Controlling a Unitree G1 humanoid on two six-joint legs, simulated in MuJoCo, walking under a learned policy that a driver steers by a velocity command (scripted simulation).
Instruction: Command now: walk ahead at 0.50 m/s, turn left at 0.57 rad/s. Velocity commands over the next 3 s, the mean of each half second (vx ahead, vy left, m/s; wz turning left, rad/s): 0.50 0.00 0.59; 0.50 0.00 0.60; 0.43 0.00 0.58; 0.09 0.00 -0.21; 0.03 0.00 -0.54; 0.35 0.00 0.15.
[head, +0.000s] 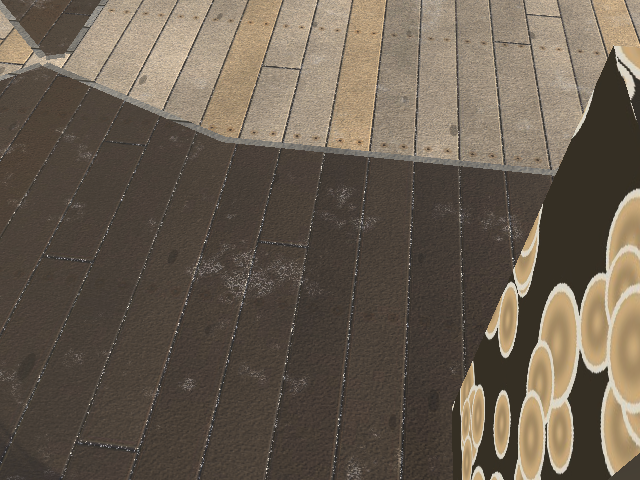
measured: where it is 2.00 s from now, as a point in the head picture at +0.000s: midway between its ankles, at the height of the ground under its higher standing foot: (106, 412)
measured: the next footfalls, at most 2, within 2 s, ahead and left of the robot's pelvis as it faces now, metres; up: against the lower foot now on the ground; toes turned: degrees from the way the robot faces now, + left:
right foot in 0.32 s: +0.30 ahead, -0.10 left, +0.00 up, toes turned +12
left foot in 0.82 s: +0.40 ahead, +0.27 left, +0.00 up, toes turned +32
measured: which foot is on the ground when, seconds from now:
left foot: down 0.00-0.34, up 0.36-0.80, down 0.82-1.00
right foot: up 0.00-0.30, down 0.32-0.82, up 0.84-1.00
